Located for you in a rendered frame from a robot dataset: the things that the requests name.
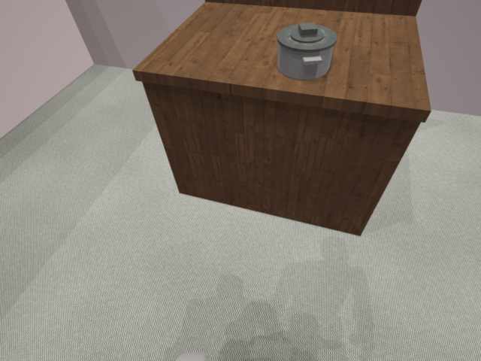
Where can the knob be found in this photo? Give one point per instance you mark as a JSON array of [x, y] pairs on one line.
[[307, 28]]

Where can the lid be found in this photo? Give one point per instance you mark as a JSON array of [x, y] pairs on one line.
[[291, 39]]

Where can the table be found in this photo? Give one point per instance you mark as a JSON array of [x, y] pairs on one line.
[[322, 151]]

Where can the pot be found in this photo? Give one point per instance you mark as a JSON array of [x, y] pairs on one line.
[[303, 66]]

